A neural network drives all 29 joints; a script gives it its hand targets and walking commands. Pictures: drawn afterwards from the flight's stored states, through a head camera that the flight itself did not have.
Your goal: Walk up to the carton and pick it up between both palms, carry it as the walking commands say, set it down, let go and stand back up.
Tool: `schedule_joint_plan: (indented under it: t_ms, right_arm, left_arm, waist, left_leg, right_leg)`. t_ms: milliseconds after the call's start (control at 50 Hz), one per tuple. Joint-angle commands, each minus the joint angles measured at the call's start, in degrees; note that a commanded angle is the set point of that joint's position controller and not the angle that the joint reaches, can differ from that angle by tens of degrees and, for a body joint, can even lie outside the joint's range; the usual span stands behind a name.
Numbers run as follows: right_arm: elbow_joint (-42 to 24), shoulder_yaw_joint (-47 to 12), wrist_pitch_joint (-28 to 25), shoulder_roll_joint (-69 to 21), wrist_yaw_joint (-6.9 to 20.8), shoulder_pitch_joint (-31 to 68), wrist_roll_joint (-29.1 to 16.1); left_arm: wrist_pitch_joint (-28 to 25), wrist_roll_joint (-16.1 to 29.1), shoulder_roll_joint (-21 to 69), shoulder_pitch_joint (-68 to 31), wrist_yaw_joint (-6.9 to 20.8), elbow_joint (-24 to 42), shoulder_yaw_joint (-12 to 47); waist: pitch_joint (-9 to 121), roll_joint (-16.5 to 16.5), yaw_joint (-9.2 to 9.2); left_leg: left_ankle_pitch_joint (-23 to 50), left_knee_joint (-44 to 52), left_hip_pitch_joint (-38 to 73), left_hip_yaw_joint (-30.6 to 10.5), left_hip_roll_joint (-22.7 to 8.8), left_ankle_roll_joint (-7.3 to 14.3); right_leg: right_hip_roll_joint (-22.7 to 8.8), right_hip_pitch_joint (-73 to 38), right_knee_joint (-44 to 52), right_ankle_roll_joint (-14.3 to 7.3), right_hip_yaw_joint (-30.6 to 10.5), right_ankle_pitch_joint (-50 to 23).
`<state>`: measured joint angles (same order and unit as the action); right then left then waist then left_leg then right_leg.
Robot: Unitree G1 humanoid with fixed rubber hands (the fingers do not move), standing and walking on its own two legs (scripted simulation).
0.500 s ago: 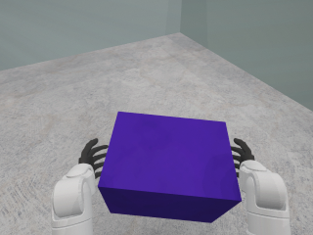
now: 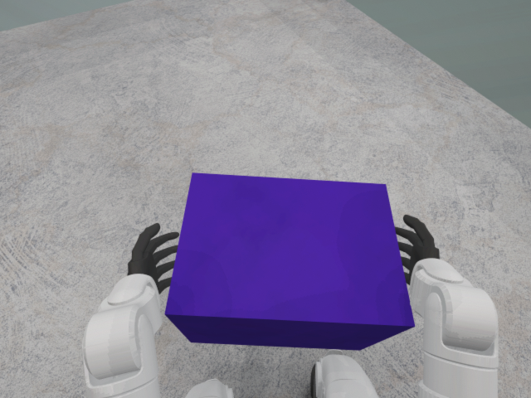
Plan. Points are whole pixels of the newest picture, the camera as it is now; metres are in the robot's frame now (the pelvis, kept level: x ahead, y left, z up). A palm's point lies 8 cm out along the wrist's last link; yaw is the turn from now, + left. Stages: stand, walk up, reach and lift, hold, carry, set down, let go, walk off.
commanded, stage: carry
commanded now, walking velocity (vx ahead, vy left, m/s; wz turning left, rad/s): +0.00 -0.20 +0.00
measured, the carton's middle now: (282, 268) +0.30 -0.02 -0.02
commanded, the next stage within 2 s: none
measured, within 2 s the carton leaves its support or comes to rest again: neither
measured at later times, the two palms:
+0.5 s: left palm (211, 373) +0.14 +0.07 +0.09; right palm out of the picture +0.16 -0.30 +0.09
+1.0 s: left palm out of the picture +0.05 -0.06 +0.08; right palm out of the picture +0.05 -0.43 +0.08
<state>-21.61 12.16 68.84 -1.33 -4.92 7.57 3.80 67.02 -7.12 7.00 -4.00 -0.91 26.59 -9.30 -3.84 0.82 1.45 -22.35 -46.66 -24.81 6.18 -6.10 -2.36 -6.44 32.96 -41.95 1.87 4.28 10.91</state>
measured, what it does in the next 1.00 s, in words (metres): steps to the right: right foot, then left foot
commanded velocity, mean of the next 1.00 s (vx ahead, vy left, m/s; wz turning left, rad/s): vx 0.00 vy -0.20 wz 0.00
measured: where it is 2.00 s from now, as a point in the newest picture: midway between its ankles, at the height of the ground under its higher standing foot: outside the picture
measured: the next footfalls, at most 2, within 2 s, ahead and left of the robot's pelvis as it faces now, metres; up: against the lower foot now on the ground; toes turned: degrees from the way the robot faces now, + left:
right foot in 0.18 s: +0.06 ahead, -0.17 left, +0.00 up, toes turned -10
left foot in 0.50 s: -0.09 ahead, +0.01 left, +0.00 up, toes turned +13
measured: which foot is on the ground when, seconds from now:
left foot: down 0.00-0.20, up 0.22-0.48, down 0.50-0.78, up 0.80-1.00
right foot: down 0.00-0.00, up 0.02-0.16, down 0.18-0.52, up 0.54-0.76, down 0.78-1.00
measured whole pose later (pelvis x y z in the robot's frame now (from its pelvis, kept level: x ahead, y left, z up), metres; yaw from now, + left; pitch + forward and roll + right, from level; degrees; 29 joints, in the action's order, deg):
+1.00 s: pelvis -0.21 -0.23 +0.01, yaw +2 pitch +3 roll -1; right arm -21.0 11.8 68.7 -0.3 -5.7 7.1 3.2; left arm 67.0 -8.3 7.3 -3.7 -1.6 24.4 -7.8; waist 1.1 2.7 3.2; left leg -27.3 -50.6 -26.8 7.8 -5.6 -1.8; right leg -1.9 29.3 -36.7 -2.7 8.6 10.8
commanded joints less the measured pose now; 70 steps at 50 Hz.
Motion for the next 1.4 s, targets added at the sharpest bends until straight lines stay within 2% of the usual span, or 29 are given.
schedule_joint_plan:
  t_ms: [0,60,120,160,180,200,220,320,440,480,500,520,540,600,660,720,780,860,980,1000,1040,1080,1120,1180,1240,1260,1300,1320,1380]
  right_arm:
    - [-15.1,-46.3,-2.2,-50.9,19.0,32.9,-27.9]
    - [-15.9,-45.4,-2.9,-50.4,18.6,31.1,-25.8]
    - [-15.8,-44.6,-2.6,-47.1,17.3,26.9,-23.1]
    - [-13.5,-43.5,-1.8,-45.8,16.3,21.6,-20.8]
    - [-13.7,-44.1,-1.5,-45.1,16.2,20.9,-20.4]
    - [-11.8,-44.4,-1.2,-45.5,16.5,19.9,-20.2]
    - [-10.4,-44.7,-0.8,-46.9,16.7,20.7,-20.2]
    - [-12.2,-48.2,-1.0,-49.8,18.5,33.0,-25.2]
    - [-10.0,-47.2,-0.8,-48.9,19.2,31.5,-25.6]
    - [-6.6,-45.2,-0.6,-48.3,19.6,28.3,-24.1]
    - [-5.3,-43.6,-1.0,-48.5,19.6,27.2,-23.5]
    - [-5.7,-43.1,-1.7,-50.3,19.7,27.2,-23.4]
    - [-5.1,-42.5,-2.6,-52.0,19.4,27.0,-22.8]
    - [-7.6,-43.6,-2.4,-50.1,18.0,30.7,-22.3]
    - [-9.3,-42.7,-2.0,-47.1,16.4,29.4,-21.0]
    - [-6.3,-40.9,-1.3,-45.5,16.0,23.9,-18.8]
    - [-7.9,-43.4,-1.1,-46.3,16.7,24.9,-20.3]
    - [-10.3,-47.7,-1.5,-50.7,18.6,35.2,-25.4]
    - [-11.5,-49.2,-1.2,-51.3,19.7,35.0,-28.4]
    - [-10.0,-48.2,-1.1,-50.8,19.9,32.9,-27.8]
    - [-7.7,-45.3,-1.3,-49.6,20.1,29.1,-25.9]
    - [-6.4,-43.7,-2.1,-51.7,19.8,27.3,-24.0]
    - [-7.2,-43.6,-2.3,-51.7,18.6,27.9,-23.2]
    - [-10.3,-43.2,-2.5,-49.4,17.1,28.5,-21.7]
    - [-8.6,-41.3,-2.1,-47.1,16.2,24.1,-19.4]
    - [-7.6,-40.9,-1.8,-46.7,16.1,22.2,-18.6]
    - [-7.1,-41.5,-1.3,-46.2,16.2,20.8,-18.3]
    - [-8.3,-43.0,-1.3,-46.2,16.7,23.6,-19.5]
    - [-8.5,-45.5,-1.3,-49.7,18.0,29.9,-22.6]
  left_arm:
    - [-0.7,24.9,45.4,-32.6,11.7,11.7,46.1]
    - [-1.3,27.4,45.6,-33.4,12.5,12.0,48.3]
    - [-0.7,27.1,43.8,-26.5,12.9,8.3,46.8]
    - [-0.2,26.0,41.3,-22.5,13.6,5.0,45.1]
    - [-0.1,26.0,40.7,-20.6,14.1,3.4,44.7]
    - [0.0,26.4,42.0,-20.6,14.1,3.5,45.0]
    - [0.1,25.2,41.8,-18.7,14.3,1.7,43.5]
    - [-0.3,23.8,44.8,-24.5,13.6,3.0,42.5]
    - [-0.3,23.0,44.4,-25.8,12.5,3.7,43.1]
    - [-0.1,22.9,43.7,-28.0,12.2,3.5,44.5]
    - [0.1,23.8,43.7,-30.4,12.3,4.5,45.4]
    - [0.2,25.5,44.7,-34.8,12.9,6.6,46.2]
    - [-0.1,27.0,45.4,-38.9,13.7,8.5,47.6]
    - [-0.6,28.7,45.5,-38.6,14.3,5.5,47.2]
    - [0.5,27.5,43.6,-30.6,14.8,0.3,44.9]
    - [0.9,26.2,42.2,-25.7,14.9,-2.8,43.2]
    - [-0.4,27.2,43.2,-27.9,14.7,0.6,44.4]
    - [-0.9,24.4,44.7,-29.2,13.3,4.5,43.3]
    - [-1.3,21.9,45.1,-26.3,11.2,6.8,42.5]
    - [-1.0,21.6,44.2,-26.4,11.0,6.4,42.8]
    - [-0.7,22.0,45.0,-28.6,11.0,5.8,44.1]
    - [-0.5,25.0,45.8,-36.3,12.3,8.3,46.2]
    - [-1.0,27.9,46.1,-38.2,13.3,8.2,47.9]
    - [-0.6,28.1,45.1,-33.5,14.1,5.7,46.8]
    - [0.1,27.5,43.2,-29.1,14.6,2.4,45.3]
    - [0.1,27.4,43.0,-28.0,14.5,1.9,45.3]
    - [-0.3,27.6,41.9,-28.8,14.7,2.1,45.5]
    - [-0.6,27.9,43.3,-29.2,14.7,2.9,46.0]
    - [-0.4,25.3,44.2,-29.2,13.9,4.1,44.5]
  waist:
    - [26.0,17.0,-1.4]
    - [23.7,12.5,-1.04]
    - [28.7,15.1,-1.66]
    - [31.1,1.8,-1.75]
    - [30.5,-13.2,-1.61]
    - [30.0,-13.8,-1.69]
    - [31.0,-14.6,-2.71]
    - [24.6,-12.3,-2.62]
    - [28.1,-9.0,-1.88]
    - [28.2,0.4,-0.71]
    - [26.7,14.4,-0.19]
    - [21.1,16.8,-0.57]
    - [18.6,14.3,-0.65]
    - [19.3,2.6,-0.4]
    - [21.6,7.8,-0.67]
    - [24.5,12.2,-1.81]
    - [26.6,-18.0,-1.54]
    - [24.9,-11.7,-2.8]
    - [30.8,-9.5,-1.82]
    - [31.1,-5.1,-1.14]
    - [26.3,14.2,-1.09]
    - [21.2,11.1,-0.6]
    - [21.5,3.8,-0.56]
    - [24.6,7.0,-0.83]
    - [26.3,13.7,-1.59]
    - [27.5,11.6,-1.85]
    - [28.0,-8.7,-0.91]
    - [27.1,-15.5,-1.43]
    - [25.5,-10.6,-2.82]
  left_leg:
    - [20.1,29.6,14.3,-30.4,-23.0,11.1]
    - [28.9,21.6,15.7,-11.9,-16.0,7.5]
    - [40.8,13.5,19.0,-5.4,-14.2,4.0]
    - [20.6,3.8,8.5,-2.1,-8.8,-0.5]
    - [-5.3,-3.9,-4.1,0.5,-4.2,-2.7]
    - [-17.7,-11.9,-6.0,0.0,-0.8,-2.5]
    - [-16.3,-14.2,-6.5,-1.7,-0.8,-1.0]
    - [-6.2,-14.1,-7.5,-1.7,-1.3,0.9]
    - [-4.7,10.9,9.6,2.8,1.4,4.0]
    - [-1.1,27.4,23.1,-3.7,-5.3,6.2]
    - [-7.6,33.6,24.4,-23.1,-19.3,9.5]
    - [-6.0,34.3,17.4,-27.2,-24.7,13.7]
    - [-4.9,33.5,9.5,-25.2,-25.1,15.5]
    - [16.9,26.7,13.4,-8.9,-19.3,9.6]
    - [33.8,20.8,15.5,-5.8,-15.9,7.3]
    - [26.1,17.1,11.5,-5.8,-14.6,3.8]
    - [-12.9,-1.6,-6.0,2.7,-1.2,-4.7]
    - [-7.6,-11.6,-3.6,0.3,0.1,-0.6]
    - [1.2,11.9,7.6,1.0,-0.2,2.7]
    - [6.5,22.7,14.3,-1.2,-2.7,3.4]
    - [10.2,31.6,24.1,-26.9,-22.6,9.3]
    - [14.3,29.3,14.9,-24.1,-24.4,14.4]
    - [21.9,26.5,16.4,-14.4,-20.4,10.7]
    - [32.8,21.3,18.3,-7.0,-17.4,8.9]
    - [27.0,19.9,15.1,-6.4,-15.6,6.2]
    - [22.9,17.7,12.8,-5.3,-14.2,3.8]
    - [4.6,5.2,0.7,1.2,-5.6,-2.9]
    - [-12.0,0.0,-3.7,2.4,-1.2,-3.9]
    - [-8.3,-9.1,-2.0,0.7,0.2,-0.8]
  right_leg:
    - [1.3,1.8,-11.1,-0.9,-0.5,16.8]
    - [1.4,0.7,-11.1,-1.3,0.4,14.2]
    - [3.8,-8.5,7.4,0.1,4.3,8.3]
    - [-4.7,-24.3,16.6,-2.8,-5.2,-14.1]
    - [-16.5,-31.6,15.1,-7.8,-17.3,-40.0]
    - [-16.3,-31.1,13.8,-11.0,-13.7,-48.9]
    - [-16.5,-29.7,15.0,-13.8,-11.8,-39.3]
    - [-11.5,-21.5,22.4,-11.2,-7.2,-1.4]
    - [-11.3,-15.5,25.4,-9.9,-6.8,8.7]
    - [-6.8,-6.5,20.5,-3.1,-1.9,7.0]
    - [-2.3,1.6,8.6,-0.2,1.8,5.7]
    - [-0.8,7.4,-2.5,0.2,0.3,10.4]
    - [-2.1,3.8,-14.4,-1.1,-5.2,11.2]
    - [0.7,6.5,-20.4,0.2,-6.3,10.2]
    - [2.3,0.3,-5.5,1.0,-0.3,17.5]
    - [4.0,-14.6,13.9,1.0,3.6,6.3]
    - [-16.4,-25.4,18.7,-8.8,-18.3,-32.7]
    - [-10.9,-19.8,19.8,-10.3,-9.0,-13.4]
    - [-8.9,-19.2,17.2,-9.3,-5.5,-2.8]
    - [-7.4,-15.5,15.1,-7.3,-4.5,-2.3]
    - [0.8,5.6,0.0,-1.3,0.8,8.8]
    - [0.1,6.0,-15.8,-2.3,-7.9,13.2]
    - [0.9,6.0,-15.9,-1.5,-6.2,11.7]
    - [1.8,0.8,-6.7,-0.1,-1.1,13.6]
    - [4.6,-10.3,8.1,0.4,3.9,10.6]
    - [3.9,-16.2,15.1,0.2,3.3,3.3]
    - [-12.2,-25.8,20.6,-4.7,-15.7,-18.2]
    - [-15.6,-25.0,19.8,-8.8,-17.2,-29.0]
    - [-11.1,-21.0,20.1,-10.7,-8.2,-15.2]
